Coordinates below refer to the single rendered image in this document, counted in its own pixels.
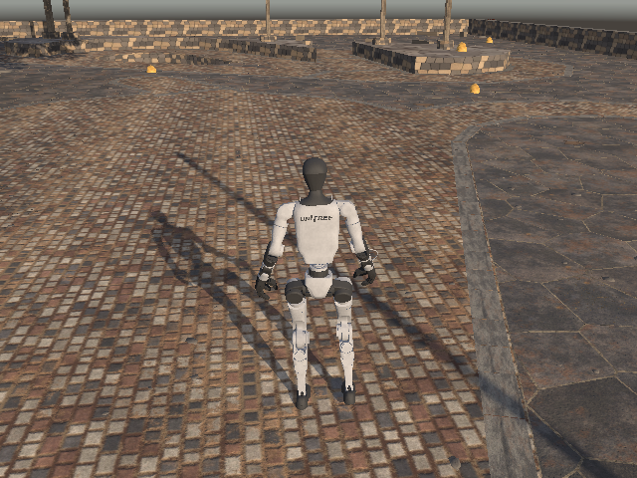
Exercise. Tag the humanoid robot torso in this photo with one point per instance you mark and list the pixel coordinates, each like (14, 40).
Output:
(317, 229)

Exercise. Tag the robot left forearm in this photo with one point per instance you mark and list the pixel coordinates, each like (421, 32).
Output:
(268, 265)

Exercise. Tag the right robot upper arm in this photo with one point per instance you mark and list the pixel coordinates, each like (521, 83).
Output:
(347, 209)

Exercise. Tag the robot right hand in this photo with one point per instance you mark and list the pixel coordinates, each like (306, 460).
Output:
(371, 275)

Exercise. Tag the robot right forearm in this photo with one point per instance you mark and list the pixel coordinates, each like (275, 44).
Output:
(365, 258)

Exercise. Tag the robot left hand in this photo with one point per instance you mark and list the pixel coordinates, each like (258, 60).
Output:
(260, 285)

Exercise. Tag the left robot upper arm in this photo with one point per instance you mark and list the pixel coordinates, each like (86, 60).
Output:
(285, 212)

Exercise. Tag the robot head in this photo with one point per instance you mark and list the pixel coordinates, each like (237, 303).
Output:
(314, 172)

